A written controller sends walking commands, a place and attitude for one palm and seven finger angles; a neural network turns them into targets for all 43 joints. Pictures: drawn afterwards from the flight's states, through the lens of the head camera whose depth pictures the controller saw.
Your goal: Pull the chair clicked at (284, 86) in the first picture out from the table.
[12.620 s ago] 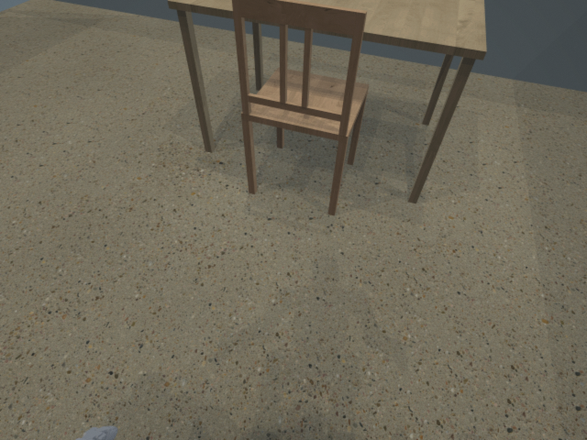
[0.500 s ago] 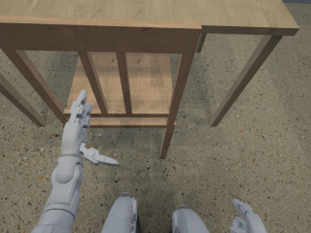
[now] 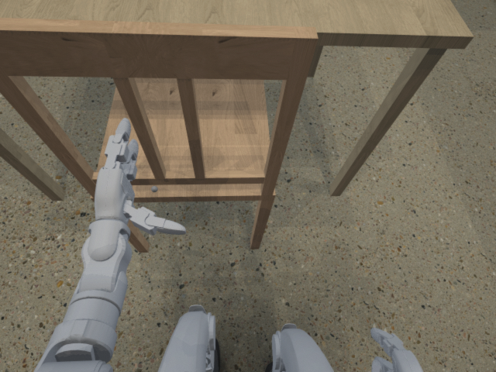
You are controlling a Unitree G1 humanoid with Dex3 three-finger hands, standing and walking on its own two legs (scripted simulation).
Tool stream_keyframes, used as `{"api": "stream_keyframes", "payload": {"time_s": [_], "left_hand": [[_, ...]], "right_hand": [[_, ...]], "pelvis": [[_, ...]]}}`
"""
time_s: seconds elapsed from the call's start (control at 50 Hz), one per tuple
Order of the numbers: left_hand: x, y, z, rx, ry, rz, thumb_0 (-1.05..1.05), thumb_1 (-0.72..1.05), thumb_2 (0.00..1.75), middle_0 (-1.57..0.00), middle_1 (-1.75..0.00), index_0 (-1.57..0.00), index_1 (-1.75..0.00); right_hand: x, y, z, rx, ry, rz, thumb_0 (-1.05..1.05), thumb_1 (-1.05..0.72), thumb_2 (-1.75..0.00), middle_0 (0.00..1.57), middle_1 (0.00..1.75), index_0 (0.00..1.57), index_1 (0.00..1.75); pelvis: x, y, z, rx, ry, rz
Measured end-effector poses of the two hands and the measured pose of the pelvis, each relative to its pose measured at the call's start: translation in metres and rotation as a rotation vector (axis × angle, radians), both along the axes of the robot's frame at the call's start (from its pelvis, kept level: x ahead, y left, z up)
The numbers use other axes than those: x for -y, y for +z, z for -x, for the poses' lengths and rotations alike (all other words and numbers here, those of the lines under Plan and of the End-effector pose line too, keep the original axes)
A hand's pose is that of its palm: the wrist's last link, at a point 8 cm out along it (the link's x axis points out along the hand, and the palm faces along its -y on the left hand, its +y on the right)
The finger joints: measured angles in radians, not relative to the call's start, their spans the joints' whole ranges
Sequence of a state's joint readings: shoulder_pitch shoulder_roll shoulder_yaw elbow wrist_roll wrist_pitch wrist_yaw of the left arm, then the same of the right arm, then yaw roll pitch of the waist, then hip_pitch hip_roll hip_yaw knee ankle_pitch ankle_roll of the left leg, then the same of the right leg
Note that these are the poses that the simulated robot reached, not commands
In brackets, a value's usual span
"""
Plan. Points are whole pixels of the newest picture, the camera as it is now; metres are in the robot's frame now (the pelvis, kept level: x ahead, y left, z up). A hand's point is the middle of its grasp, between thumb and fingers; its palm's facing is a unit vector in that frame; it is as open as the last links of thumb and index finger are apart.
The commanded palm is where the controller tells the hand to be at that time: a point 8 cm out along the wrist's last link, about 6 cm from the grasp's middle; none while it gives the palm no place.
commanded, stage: push the fingers through the gap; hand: left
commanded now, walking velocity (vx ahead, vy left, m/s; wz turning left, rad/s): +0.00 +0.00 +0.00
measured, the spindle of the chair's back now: (145, 135) +0.50 +0.19 +0.02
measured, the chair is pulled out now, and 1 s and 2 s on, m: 0.00 0.00 0.00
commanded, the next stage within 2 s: hook a spindle and tug to test in 1.22 s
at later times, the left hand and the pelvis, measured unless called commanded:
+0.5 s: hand (153, 164) +0.44 +0.17 +0.02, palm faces +0.07 -1.00 -0.03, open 16.9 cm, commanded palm +0.41 +0.21 +0.02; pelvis +0.00 +0.00 +0.00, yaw -1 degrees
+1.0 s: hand (156, 144) +0.48 +0.17 +0.02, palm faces +0.07 -1.00 -0.03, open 16.9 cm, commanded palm +0.45 +0.20 +0.02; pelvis +0.00 +0.00 -0.01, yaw -1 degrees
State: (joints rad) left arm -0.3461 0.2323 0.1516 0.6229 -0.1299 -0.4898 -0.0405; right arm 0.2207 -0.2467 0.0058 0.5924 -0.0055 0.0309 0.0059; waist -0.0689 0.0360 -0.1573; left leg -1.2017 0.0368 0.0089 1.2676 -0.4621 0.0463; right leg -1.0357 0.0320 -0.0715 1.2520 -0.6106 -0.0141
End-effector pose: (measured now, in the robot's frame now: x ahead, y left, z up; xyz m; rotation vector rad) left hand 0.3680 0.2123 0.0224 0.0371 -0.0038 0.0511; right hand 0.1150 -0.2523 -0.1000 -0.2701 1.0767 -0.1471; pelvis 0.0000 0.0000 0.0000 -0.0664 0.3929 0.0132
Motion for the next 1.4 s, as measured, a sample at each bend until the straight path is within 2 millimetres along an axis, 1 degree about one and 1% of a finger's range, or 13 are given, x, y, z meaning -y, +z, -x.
{"api": "stream_keyframes", "payload": {"time_s": [0.14, 0.34, 0.58, 0.72, 0.92, 1.04, 1.14, 1.24, 1.4], "left_hand": [[0.000, 0.000, -0.015, -0.007, 0.010, -0.003, -0.01, -0.50, 0.30, -0.06, -0.08, -0.06, -0.08], [-0.006, 0.001, -0.034, -0.004, 0.019, -0.003, -0.01, -0.50, 0.30, -0.06, -0.08, -0.06, -0.08], [-0.006, 0.003, -0.048, 0.000, 0.013, 0.003, -0.01, -0.50, 0.30, -0.06, -0.08, -0.06, -0.08], [-0.010, 0.003, -0.063, 0.003, 0.025, 0.005, -0.01, -0.50, 0.30, -0.06, -0.08, -0.06, -0.08], [-0.011, 0.001, -0.085, -0.007, 0.021, 0.013, -0.01, -0.50, 0.30, -0.06, -0.08, -0.06, -0.08], [-0.010, -0.002, -0.087, -0.012, 0.015, 0.009, -0.01, -0.50, 0.30, -0.06, -0.08, -0.06, -0.08], [-0.008, -0.002, -0.085, -0.011, 0.019, 0.010, -0.01, -0.50, 0.30, -0.06, -0.08, -0.06, -0.08], [-0.008, -0.001, -0.084, -0.008, 0.027, 0.008, -0.01, -0.50, 0.30, -0.06, -0.08, -0.06, -0.08], [-0.011, 0.003, -0.077, -0.003, 0.025, 0.007, -0.01, -0.50, 0.30, -0.06, -0.10, -0.06, -0.10]], "right_hand": [[0.004, -0.003, 0.013, -0.040, -0.024, -0.001, 0.01, -0.90, -0.90, 0.21, 0.30, 0.20, 0.30], [0.010, -0.006, 0.030, -0.094, -0.051, 0.003, 0.01, -0.90, -0.90, 0.21, 0.30, 0.20, 0.30], [0.011, -0.007, 0.041, -0.125, -0.063, 0.006, 0.01, -0.91, -0.90, 0.21, 0.30, 0.20, 0.30], [0.011, -0.009, 0.048, -0.143, -0.068, 0.016, 0.01, -0.91, -0.90, 0.21, 0.30, 0.20, 0.30], [0.009, -0.012, 0.071, -0.217, -0.092, 0.021, 0.01, -0.91, -0.90, 0.21, 0.30, 0.20, 0.30], [0.006, -0.011, 0.082, -0.255, -0.115, 0.013, 0.01, -0.91, -0.90, 0.21, 0.30, 0.20, 0.30], [0.003, -0.010, 0.084, -0.269, -0.123, 0.004, 0.01, -0.91, -0.90, 0.21, 0.30, 0.20, 0.30], [0.002, -0.008, 0.079, -0.260, -0.119, 0.002, 0.01, -0.90, -0.90, 0.21, 0.30, 0.20, 0.30], [0.003, -0.005, 0.065, -0.224, -0.103, 0.001, 0.01, -0.91, -0.90, 0.21, 0.30, 0.20, 0.30]], "pelvis": [[0.002, 0.000, -0.001, -0.008, -0.005, -0.003], [0.004, -0.001, -0.002, -0.020, -0.010, -0.003], [0.004, -0.002, -0.002, -0.027, -0.010, 0.000], [0.003, -0.006, 0.000, -0.035, -0.011, 0.005], [0.000, -0.010, 0.001, -0.057, -0.014, 0.012], [-0.003, -0.008, -0.001, -0.064, -0.021, 0.012], [-0.004, -0.006, -0.003, -0.062, -0.023, 0.012], [-0.004, -0.004, -0.004, -0.059, -0.022, 0.011], [-0.004, -0.002, -0.005, -0.049, -0.018, 0.012]]}}
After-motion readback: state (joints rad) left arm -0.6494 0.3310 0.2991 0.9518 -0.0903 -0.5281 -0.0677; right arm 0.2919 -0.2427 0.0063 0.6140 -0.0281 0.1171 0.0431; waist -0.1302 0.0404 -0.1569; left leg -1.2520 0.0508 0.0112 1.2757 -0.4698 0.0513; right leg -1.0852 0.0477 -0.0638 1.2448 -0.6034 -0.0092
